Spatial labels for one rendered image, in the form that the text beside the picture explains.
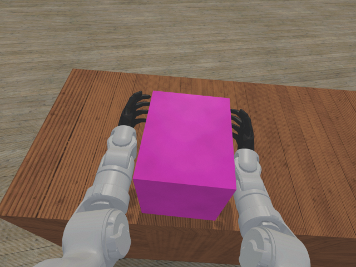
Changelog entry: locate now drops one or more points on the right robot hand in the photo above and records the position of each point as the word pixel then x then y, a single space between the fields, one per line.
pixel 245 136

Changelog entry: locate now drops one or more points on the robot right upper arm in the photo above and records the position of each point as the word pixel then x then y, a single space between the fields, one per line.
pixel 264 247

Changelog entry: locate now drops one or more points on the robot left upper arm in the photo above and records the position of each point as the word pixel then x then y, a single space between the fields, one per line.
pixel 96 238

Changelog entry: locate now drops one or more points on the left robot hand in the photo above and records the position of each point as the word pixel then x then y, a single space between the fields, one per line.
pixel 129 113

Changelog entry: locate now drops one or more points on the robot right forearm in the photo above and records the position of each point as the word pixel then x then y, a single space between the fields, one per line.
pixel 251 197

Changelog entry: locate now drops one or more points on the robot left forearm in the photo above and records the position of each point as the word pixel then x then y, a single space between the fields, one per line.
pixel 114 175

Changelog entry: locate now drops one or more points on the pedestal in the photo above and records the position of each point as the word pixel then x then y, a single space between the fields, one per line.
pixel 305 138

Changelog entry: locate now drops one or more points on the carton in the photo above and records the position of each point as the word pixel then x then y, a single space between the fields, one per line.
pixel 185 166

